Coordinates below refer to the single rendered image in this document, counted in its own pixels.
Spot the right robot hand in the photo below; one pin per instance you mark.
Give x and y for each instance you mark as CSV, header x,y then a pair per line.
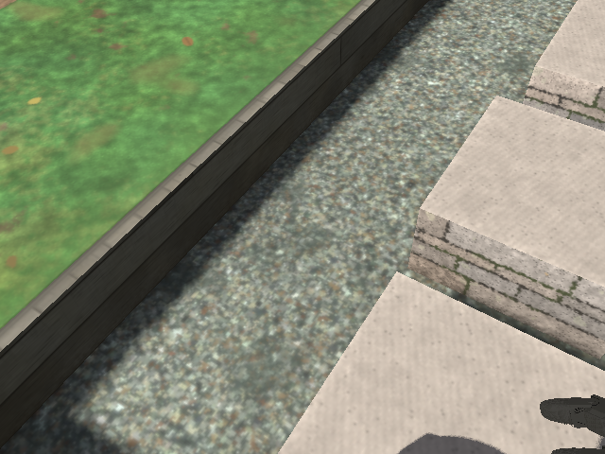
x,y
580,412

